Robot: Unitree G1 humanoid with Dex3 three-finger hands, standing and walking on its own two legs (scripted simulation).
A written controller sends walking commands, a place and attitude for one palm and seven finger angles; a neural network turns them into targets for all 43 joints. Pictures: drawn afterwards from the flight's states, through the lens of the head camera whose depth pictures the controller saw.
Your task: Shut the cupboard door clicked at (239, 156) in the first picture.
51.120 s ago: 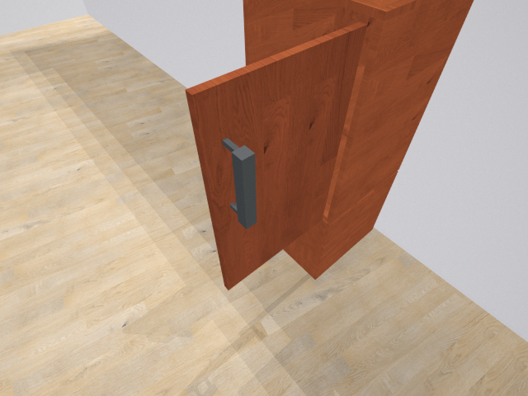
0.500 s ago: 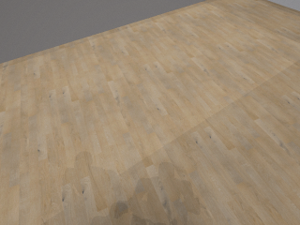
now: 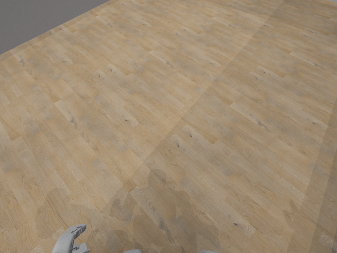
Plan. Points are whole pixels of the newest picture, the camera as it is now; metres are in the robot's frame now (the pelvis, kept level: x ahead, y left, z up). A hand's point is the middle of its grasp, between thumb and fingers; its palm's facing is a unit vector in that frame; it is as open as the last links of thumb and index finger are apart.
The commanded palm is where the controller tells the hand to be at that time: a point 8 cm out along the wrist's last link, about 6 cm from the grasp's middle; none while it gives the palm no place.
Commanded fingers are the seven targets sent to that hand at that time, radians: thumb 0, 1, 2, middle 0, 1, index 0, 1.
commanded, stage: turn to face it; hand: left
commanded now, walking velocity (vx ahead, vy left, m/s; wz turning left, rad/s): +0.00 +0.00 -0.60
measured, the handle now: out of the picture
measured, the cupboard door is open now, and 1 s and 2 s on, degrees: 26 26 26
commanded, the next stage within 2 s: none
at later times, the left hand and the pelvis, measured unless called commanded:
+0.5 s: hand (97, 234) +0.18 +0.21 -0.15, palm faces -0.28 -0.94 -0.20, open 7.4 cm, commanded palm none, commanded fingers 0.00 0.90 0.90 -0.20 -0.30 -0.20 -0.30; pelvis +0.02 +0.03 +0.02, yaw -18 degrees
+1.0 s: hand (121, 213) +0.24 +0.15 -0.16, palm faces -0.55 -0.81 -0.20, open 7.4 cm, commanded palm none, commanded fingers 0.00 0.90 0.90 -0.20 -0.30 -0.20 -0.30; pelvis +0.05 +0.03 +0.01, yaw -36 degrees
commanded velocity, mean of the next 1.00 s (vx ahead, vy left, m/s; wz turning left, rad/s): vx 0.00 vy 0.00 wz -0.60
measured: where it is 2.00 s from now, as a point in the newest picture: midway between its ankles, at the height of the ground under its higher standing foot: outside the picture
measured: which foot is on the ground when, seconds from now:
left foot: up 0.00-0.26, down 0.28-0.60, up 0.62-0.90, down 0.92-1.00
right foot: down 0.00-0.28, up 0.30-0.58, down 0.60-0.92, up 0.94-1.00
